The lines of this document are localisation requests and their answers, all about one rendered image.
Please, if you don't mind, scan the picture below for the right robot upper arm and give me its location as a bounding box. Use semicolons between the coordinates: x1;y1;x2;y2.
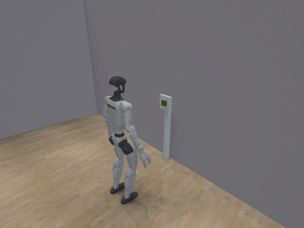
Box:
121;101;133;133

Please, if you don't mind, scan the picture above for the left robot thigh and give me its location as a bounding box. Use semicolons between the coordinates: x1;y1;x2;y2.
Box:
109;136;124;169

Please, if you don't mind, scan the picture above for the right robot hand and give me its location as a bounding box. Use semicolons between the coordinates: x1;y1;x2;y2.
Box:
139;150;151;168

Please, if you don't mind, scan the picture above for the robot left forearm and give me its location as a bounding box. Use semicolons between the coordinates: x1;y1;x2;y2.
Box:
104;117;112;131

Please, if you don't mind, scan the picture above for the left robot hand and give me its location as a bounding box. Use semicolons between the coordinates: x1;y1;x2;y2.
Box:
107;129;115;137

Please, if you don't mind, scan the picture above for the button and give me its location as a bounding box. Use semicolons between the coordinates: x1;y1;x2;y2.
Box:
161;100;167;106

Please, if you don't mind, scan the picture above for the panel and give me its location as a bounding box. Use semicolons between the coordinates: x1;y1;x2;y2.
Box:
160;94;172;160

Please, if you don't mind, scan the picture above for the right robot foot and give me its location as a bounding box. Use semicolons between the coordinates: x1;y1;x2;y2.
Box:
121;192;138;204

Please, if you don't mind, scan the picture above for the robot right forearm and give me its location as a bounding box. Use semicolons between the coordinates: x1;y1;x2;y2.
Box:
129;125;144;153

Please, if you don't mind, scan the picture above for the left robot upper arm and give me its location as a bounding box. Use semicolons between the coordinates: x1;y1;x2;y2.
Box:
103;96;112;119

